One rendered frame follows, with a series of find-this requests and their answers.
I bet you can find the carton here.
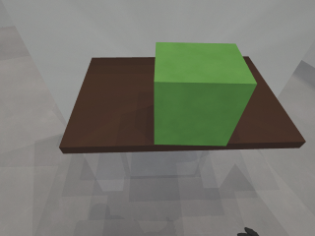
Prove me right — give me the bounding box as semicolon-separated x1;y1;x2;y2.
154;42;257;147

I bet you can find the table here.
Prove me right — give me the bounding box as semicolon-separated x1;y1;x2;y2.
59;56;306;154

